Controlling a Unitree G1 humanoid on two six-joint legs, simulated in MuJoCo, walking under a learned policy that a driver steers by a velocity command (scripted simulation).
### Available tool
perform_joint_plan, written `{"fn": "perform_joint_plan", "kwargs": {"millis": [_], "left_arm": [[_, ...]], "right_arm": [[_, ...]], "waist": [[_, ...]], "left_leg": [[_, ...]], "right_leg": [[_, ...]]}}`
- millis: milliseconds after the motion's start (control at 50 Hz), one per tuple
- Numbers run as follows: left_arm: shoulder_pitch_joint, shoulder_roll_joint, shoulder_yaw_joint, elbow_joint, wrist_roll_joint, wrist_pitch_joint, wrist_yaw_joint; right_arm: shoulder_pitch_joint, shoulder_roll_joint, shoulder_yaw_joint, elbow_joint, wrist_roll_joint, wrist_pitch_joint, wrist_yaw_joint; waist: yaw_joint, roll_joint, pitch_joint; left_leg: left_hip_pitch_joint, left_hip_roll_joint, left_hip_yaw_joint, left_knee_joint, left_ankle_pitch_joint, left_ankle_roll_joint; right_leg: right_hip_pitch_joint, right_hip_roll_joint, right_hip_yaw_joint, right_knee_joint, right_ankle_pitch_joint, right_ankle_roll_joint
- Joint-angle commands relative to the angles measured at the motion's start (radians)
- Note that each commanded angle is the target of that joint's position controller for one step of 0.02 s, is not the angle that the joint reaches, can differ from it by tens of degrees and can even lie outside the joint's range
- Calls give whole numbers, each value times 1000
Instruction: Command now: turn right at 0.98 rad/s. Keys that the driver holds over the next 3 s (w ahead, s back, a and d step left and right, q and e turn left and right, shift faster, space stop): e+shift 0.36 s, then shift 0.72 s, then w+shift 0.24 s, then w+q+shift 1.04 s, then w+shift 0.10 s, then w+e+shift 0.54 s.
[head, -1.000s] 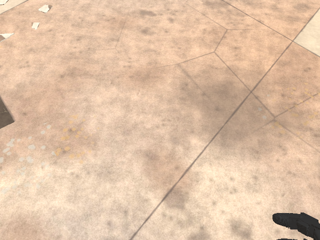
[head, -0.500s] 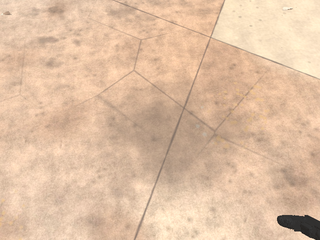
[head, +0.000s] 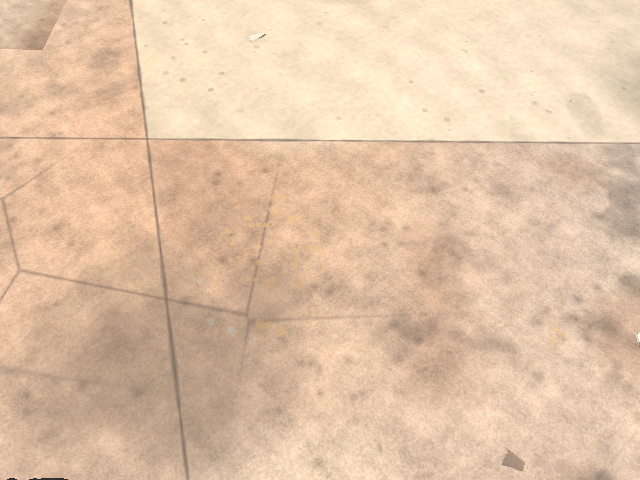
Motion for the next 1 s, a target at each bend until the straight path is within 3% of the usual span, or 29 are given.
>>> {"fn": "perform_joint_plan", "kwargs": {"millis": [20, 100, 200, 280, 300, 320, 340, 360, 380, 400, 420, 440, 460, 520, 580, 640, 720, 760, 780, 800, 820, 840, 860, 900, 1000], "left_arm": [[30, 75, 21, -61, -11, -5, -2], [-39, 47, 6, -90, -9, -9, 0], [-36, 20, -3, -80, 0, -4, -10], [-22, 32, 12, -70, -4, 20, -23], [2, 33, 19, -61, -5, 26, -26], [51, 41, 31, -40, -5, 28, -23], [138, 104, 59, -10, -2, 25, -8], [177, 270, 96, -23, -1, 16, 9], [122, 247, 79, -65, 45, -23, -3], [102, 187, 62, -54, 51, -48, -13], [64, 153, 49, -38, 34, -59, -6], [15, 105, 32, -40, 13, -57, 3], [-29, 86, 18, -46, 9, -52, 12], [-43, 77, 3, -40, 31, -53, 24], [-28, 77, -3, -17, 29, -51, 27], [-39, 79, -7, -4, 35, -46, 20], [-49, 51, -22, 23, 30, -46, 4], [-64, 14, -37, 38, 19, -49, 4], [-28, -19, -48, 47, 33, -57, 5], [41, -23, -47, 58, 52, -66, 2], [57, -32, -47, 65, 51, -68, 5], [28, -5, -43, 74, 52, -64, 8], [-11, 5, -37, 78, 48, -59, 9], [-33, -2, -36, 78, 43, -43, 11], [-6, -31, -37, 111, 37, -45, 10]], "right_arm": [[-62, -123, -17, -91, -5, -1, -21], [14, -156, -28, -74, -12, 10, -17], [-17, -191, -46, -69, -2, 12, 7], [-22, -200, -59, -53, 30, 0, 35], [-30, -195, -60, -50, 40, -1, 39], [-22, -174, -57, -39, 51, 0, 41], [31, -128, -48, -17, 44, 0, 47], [19, -70, -28, -77, -8, -3, 50], [-76, -90, -27, -117, -19, -10, 37], [-125, -135, -37, -118, 9, -8, 28], [-116, -132, -37, -111, 23, -7, 20], [-84, -140, -40, -86, 14, -2, 10], [-54, -146, -42, -75, 6, 3, 8], [0, -123, -33, -47, 14, 7, 17], [-20, -89, -13, -53, 16, 11, 21], [-28, -88, -6, -58, 18, 13, 29], [-16, -88, -3, -65, 23, 8, 34], [28, -63, 6, -55, 13, -4, 40], [41, -90, 5, -59, -5, -10, 38], [36, -171, -9, -76, -16, -12, 32], [-2, -124, 6, -59, -12, -13, 34], [-44, -72, 19, -73, -3, -16, 38], [-41, -70, 18, -70, 0, -19, 40], [-10, -89, 16, -67, 4, -32, 40], [21, -64, 29, -65, 5, -29, 32]], "waist": [[8, 158, -75], [-52, 192, -115], [-41, 205, -138], [-15, 219, -148], [8, 211, -157], [37, 185, -166], [63, 55, -169], [24, -309, -145], [69, -244, -258], [85, -137, -243], [50, -106, -190], [24, -62, -174], [0, -77, -171], [-15, -70, -201], [7, -80, -181], [23, -98, -156], [25, -105, -129], [-22, -75, -127], [-9, -21, -151], [51, 138, -164], [79, 251, -177], [64, 225, -151], [37, 194, -134], [11, 150, -116], [-2, 94, -108]], "left_leg": [[146, 246, -153, -165, 129, 183], [277, 303, -92, -171, 186, 222], [232, 339, 44, -163, 209, 204], [232, 381, 111, -94, 260, 157], [227, 381, 135, -46, 253, 127], [182, 358, 177, 39, 207, 79], [34, 286, 237, 224, 80, 5], [-362, 138, 282, 575, -467, -96], [-477, 68, 42, 752, -518, -110], [-483, 84, -8, 805, -437, -84], [-489, 98, -21, 776, -340, -61], [-472, 114, -30, 742, -272, -58], [-412, 106, -23, 732, -218, -65], [-312, 76, -4, 684, -134, -86], [-273, 75, -6, 518, -121, -95], [-189, 75, -2, 397, -148, -89], [-79, 62, 9, 238, -173, -66], [71, 58, 20, -18, 50, -39], [174, 123, -55, -47, 234, -18], [219, 249, -157, -17, 449, 44], [111, 291, -207, -39, 354, 142], [70, 245, -178, -48, 218, 130], [79, 191, -127, -34, 126, 86], [80, 154, -85, -16, 69, 46], [103, 128, -49, 15, 76, 37]], "right_leg": [[-134, -106, -97, 122, 57, 38], [-160, -179, -129, -12, 55, 71], [9, -197, -191, -224, 65, 43], [149, -172, -240, -425, 59, -18], [209, -157, -254, -517, 99, -43], [312, -128, -258, -625, 172, -78], [491, -142, -156, -733, 360, -134], [692, -405, 257, -707, 867, -272], [635, -490, 408, -742, 808, -425], [609, -453, 306, -775, 699, -398], [565, -402, 229, -776, 620, -339], [536, -368, 175, -765, 592, -294], [476, -344, 133, -762, 636, -280], [438, -306, 79, -763, 687, -278], [445, -295, 79, -754, 638, -277], [393, -299, 104, -749, 553, -286], [351, -294, 154, -714, 521, -282], [309, -248, 145, -685, 435, -226], [271, -197, 129, -659, 319, -167], [224, -99, 46, -572, 130, -106], [293, -81, -21, -589, 46, -60], [338, -98, -29, -621, 98, -42], [325, -89, -30, -628, 153, -47], [323, -94, -9, -640, 236, -64], [322, -99, 2, -656, 290, -68]]}}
